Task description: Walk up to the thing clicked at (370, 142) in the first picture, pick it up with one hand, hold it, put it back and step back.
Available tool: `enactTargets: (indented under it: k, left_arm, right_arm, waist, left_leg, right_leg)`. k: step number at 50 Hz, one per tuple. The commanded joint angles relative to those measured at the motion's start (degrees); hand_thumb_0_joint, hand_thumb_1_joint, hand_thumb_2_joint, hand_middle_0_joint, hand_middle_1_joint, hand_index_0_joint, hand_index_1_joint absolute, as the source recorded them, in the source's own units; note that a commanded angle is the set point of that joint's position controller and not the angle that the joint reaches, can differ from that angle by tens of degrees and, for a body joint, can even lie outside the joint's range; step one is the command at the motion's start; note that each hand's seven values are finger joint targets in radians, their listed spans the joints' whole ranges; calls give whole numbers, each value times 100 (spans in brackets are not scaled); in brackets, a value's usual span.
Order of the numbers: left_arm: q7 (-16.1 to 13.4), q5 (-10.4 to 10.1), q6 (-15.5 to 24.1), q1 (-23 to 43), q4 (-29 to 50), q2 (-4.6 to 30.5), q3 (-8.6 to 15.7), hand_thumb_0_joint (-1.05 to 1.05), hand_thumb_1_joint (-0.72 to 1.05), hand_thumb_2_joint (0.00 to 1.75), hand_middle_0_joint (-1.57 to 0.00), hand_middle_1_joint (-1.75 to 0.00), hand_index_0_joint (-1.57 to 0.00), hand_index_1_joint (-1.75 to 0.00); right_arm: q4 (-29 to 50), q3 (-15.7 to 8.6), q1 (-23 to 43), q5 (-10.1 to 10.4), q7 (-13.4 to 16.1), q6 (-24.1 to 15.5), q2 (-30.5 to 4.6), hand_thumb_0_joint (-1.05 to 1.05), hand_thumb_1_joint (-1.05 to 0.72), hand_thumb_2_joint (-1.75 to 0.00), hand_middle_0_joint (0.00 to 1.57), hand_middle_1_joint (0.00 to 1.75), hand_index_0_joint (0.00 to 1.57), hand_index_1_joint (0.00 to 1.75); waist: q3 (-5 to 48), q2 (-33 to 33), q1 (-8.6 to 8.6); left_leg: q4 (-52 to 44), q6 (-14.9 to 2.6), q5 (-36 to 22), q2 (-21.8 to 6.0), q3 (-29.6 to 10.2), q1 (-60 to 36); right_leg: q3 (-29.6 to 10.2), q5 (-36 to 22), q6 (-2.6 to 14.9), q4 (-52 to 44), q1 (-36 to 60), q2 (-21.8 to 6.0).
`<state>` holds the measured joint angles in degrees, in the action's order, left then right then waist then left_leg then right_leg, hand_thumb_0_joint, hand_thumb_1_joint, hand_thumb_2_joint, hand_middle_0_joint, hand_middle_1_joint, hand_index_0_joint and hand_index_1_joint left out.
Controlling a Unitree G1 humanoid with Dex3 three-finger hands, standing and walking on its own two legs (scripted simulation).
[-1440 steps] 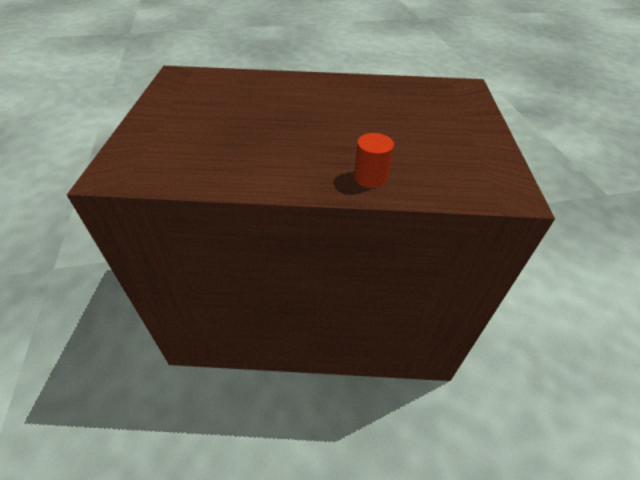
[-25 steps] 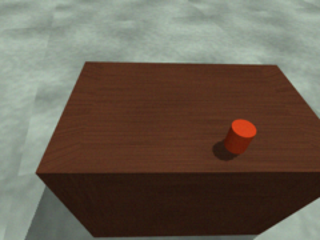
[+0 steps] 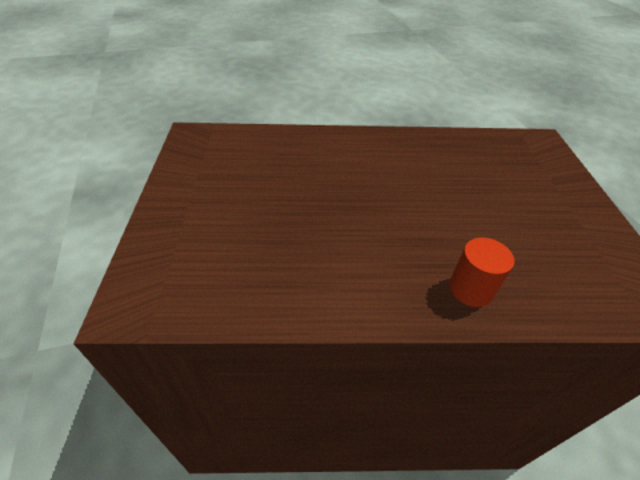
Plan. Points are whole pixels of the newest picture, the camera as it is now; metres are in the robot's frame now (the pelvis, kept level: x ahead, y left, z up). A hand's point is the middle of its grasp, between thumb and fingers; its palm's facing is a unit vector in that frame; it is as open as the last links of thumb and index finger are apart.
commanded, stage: stand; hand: right
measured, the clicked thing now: (479, 272) +0.43 -0.23 +0.01
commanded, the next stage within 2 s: step back in 0.44 s
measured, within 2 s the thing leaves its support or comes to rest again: neither
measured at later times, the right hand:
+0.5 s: hand out of the picture +0.08 -0.26 -0.16, palm faces -0.03 +0.94 -0.35, open 7.4 cm
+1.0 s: hand out of the picture +0.00 -0.24 -0.17, palm faces -0.11 +0.90 -0.42, open 7.4 cm
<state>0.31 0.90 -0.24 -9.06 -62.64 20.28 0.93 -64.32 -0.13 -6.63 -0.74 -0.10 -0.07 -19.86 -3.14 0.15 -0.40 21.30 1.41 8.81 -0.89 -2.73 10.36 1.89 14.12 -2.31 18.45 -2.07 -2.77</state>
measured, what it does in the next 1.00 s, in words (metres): steps on the spot: left foot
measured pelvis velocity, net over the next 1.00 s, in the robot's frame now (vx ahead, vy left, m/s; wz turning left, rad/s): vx -0.09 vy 0.03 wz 0.04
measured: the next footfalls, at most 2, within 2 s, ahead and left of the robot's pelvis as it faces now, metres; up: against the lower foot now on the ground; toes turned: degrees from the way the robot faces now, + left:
left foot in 0.94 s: -0.06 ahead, +0.14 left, +0.00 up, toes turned +1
right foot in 1.32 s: -0.10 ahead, -0.09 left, +0.00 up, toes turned +0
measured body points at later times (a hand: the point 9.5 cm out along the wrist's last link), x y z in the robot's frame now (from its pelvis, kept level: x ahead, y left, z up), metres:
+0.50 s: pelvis +0.00 +0.00 +0.00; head +0.02 +0.00 +0.45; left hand +0.06 +0.30 -0.14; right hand +0.08 -0.31 -0.13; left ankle +0.03 +0.13 -0.75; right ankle -0.04 -0.14 -0.75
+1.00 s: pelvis -0.09 +0.03 -0.03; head -0.01 +0.06 +0.41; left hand +0.03 +0.35 -0.16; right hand +0.01 -0.29 -0.14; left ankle -0.10 +0.14 -0.75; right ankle -0.05 -0.14 -0.72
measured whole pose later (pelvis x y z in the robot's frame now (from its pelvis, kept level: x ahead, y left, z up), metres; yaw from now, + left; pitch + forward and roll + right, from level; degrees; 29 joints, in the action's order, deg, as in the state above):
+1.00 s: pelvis -0.09 +0.03 -0.03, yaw +2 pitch -2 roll +1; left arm -1.3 0.5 -3.5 -3.2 -49.2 23.4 4.3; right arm -54.2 -2.8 -7.3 -1.7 -0.5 2.2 -21.2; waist -12.4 3.7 -0.7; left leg 39.0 -1.4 21.6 2.4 -0.6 15.9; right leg -4.6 27.4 0.0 49.8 -24.4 -3.6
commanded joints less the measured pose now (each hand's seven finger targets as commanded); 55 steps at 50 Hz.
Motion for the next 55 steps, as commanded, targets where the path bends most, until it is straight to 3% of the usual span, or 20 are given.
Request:
enactTargets:
  k: [1,21,23,30,33,34,35,36,37,40,44,45,46,47,48,49,50,51,53,55]
  left_arm:
    - [-75,-12,132,74,299,1221,213,0,90,90,-20,-30,-20,-30]
    - [-85,-19,141,90,283,1225,226,0,90,90,-20,-30,-20,-30]
    - [-167,-169,41,122,435,1477,461,0,90,90,-20,-30,-20,-30]
    - [-155,-115,-135,56,845,1256,468,0,90,90,-20,-30,-20,-30]
    - [-140,-60,-132,-103,912,1416,531,0,90,90,-20,-30,-20,-30]
    - [-138,-32,-123,-32,983,1632,593,0,90,90,-20,-30,-20,-30]
    - [-144,18,-102,272,1120,1913,653,0,90,90,-20,-30,-20,-30]
    - [-163,106,-53,423,1307,2072,705,0,90,90,-20,-30,-20,-30]
    - [-192,134,-31,579,1397,2071,716,0,90,90,-20,-30,-20,-30]
    - [-191,160,-29,974,1534,1738,657,0,90,90,-20,-30,-20,-30]
    - [-221,80,-69,428,1621,1630,647,0,90,90,-20,-30,-20,-30]
    - [-208,14,-125,388,1638,1637,629,0,90,90,-20,-30,-20,-30]
    - [-176,-57,-186,458,1710,1608,598,0,90,90,-20,-30,-20,-30]
    - [-155,-111,-234,208,1783,1247,528,0,90,90,-20,-30,-20,-30]
    - [-195,-134,-268,238,1819,911,480,0,90,90,-20,-30,-20,-30]
    - [-297,-75,-301,323,1826,1128,539,0,90,90,-20,-30,-20,-30]
    - [-348,-36,-298,511,1764,1269,554,0,90,90,-20,-30,-20,-30]
    - [-336,-48,-310,598,1762,1377,589,0,90,90,-20,-30,-20,-30]
    - [-263,-157,-311,-45,1579,1254,577,0,90,90,-20,-30,-20,-30]
    - [-252,-77,-273,-237,1581,1252,600,0,90,90,-20,-30,-20,-30]
  right_arm:
    - [342,-225,195,28,63,-142,-1263,0,-90,-90,20,30,20,30]
    - [365,-197,180,34,68,-149,-1221,0,-90,-90,20,30,20,30]
    - [541,-328,340,122,34,4,-1471,0,-90,-90,20,30,20,30]
    - [908,-551,272,137,30,181,-1703,0,-90,-90,20,30,20,30]
    - [1148,-546,487,113,12,250,-1561,0,-90,-90,20,30,20,30]
    - [1207,-513,524,99,3,271,-1426,0,-90,-90,20,30,20,30]
    - [1261,-500,497,86,-1,303,-1267,0,-90,-90,20,30,20,30]
    - [1335,-509,346,16,5,354,-1288,0,-90,-90,20,30,20,30]
    - [1322,-537,125,28,-8,369,-1383,0,-90,-90,20,30,20,30]
    - [1220,-588,-244,136,-43,306,-1375,0,-90,-90,20,30,20,30]
    - [1349,-485,-266,58,-9,148,-1285,0,-90,-90,20,30,20,30]
    - [1320,-485,-377,-3,15,100,-1212,0,-90,-90,20,30,20,30]
    - [1264,-536,-586,-59,45,60,-1306,0,-90,-90,20,30,20,30]
    - [1349,-669,-492,-135,73,32,-1697,0,-90,-90,20,30,20,30]
    - [1415,-747,-492,-186,85,33,-2060,0,-90,-90,20,30,20,30]
    - [1453,-799,-581,-100,72,66,-2469,0,-90,-90,20,30,20,30]
    - [1472,-803,-398,-89,93,75,-2370,0,-90,-90,20,30,20,30]
    - [1580,-733,-128,-98,115,93,-2040,0,-90,-90,20,30,20,30]
    - [1704,-613,402,-137,186,88,-1582,0,-90,-90,20,30,20,30]
    - [1707,-610,142,-76,200,77,-1439,0,-90,-90,20,30,20,30]
  waist:
    - [346,-36,16]
    - [345,-40,4]
    - [-43,-109,0]
    - [871,-548,62]
    - [829,-198,-98]
    - [683,261,-157]
    - [496,1076,-163]
    - [335,1193,-152]
    - [246,1133,22]
    - [220,926,202]
    - [614,1024,-79]
    - [724,970,4]
    - [779,672,152]
    - [879,-343,50]
    - [701,-1191,19]
    - [843,-1317,295]
    - [652,-1249,302]
    - [490,-897,237]
    - [399,-824,-237]
    - [658,-763,-150]
  left_leg:
    - [-233,-244,-865,-554,-436,-338]
    - [-155,-237,-1219,-566,-430,-344]
    - [538,-473,-2589,-531,-411,6]
    - [747,-1010,-1681,-830,-915,336]
    - [1452,-873,-925,-443,-708,801]
    - [2101,-628,-236,37,-399,985]
    - [3328,-365,1416,635,91,1109]
    - [4138,-292,2387,504,-272,1441]
    - [4184,-316,2444,239,-478,1458]
    - [4090,-322,2089,394,-289,1351]
    - [1536,-314,1510,120,47,1368]
    - [570,-277,839,201,247,1080]
    - [-50,-256,-675,89,268,475]
    - [134,-457,-2326,-724,-1021,-265]
    - [281,-747,-3736,-1402,-1937,-839]
    - [168,-1425,-3659,-2009,-2535,-419]
    - [-46,-1606,-2887,-2076,-2683,-11]
    - [54,-1320,-2626,-1665,-1829,43]
    - [364,-916,-2597,-964,-675,-422]
    - [548,-1164,-2603,-1119,-835,-973]
  right_leg:
    - [-351,-582,291,-367,-322,-505]
    - [-331,-811,272,-341,-272,-511]
    - [-159,-1895,380,468,-639,-347]
    - [-200,-589,690,1639,-682,-84]
    - [-632,-617,950,1270,-781,-506]
    - [-1158,-938,1228,749,-945,-1020]
    - [-1884,-1396,1706,126,-1341,-1877]
    - [-2316,-1862,2066,58,-1517,-2356]
    - [-2215,-2074,2099,196,-1647,-2392]
    - [-1034,-2236,1570,753,-1512,-1498]
    - [-869,-2750,1120,1666,-77,-1188]
    - [-695,-2954,1023,2107,85,-1039]
    - [-489,-2643,854,2604,-320,-810]
    - [-390,-1006,578,3439,-1378,-114]
    - [-521,2146,428,4094,-2762,830]
    - [-1148,2680,385,4601,-2557,921]
    - [-1367,2532,389,5026,-2538,839]
    - [-1548,2202,421,5144,-2573,792]
    - [-1426,1310,418,5298,-3006,868]
    - [-1221,1221,263,5131,-2925,836]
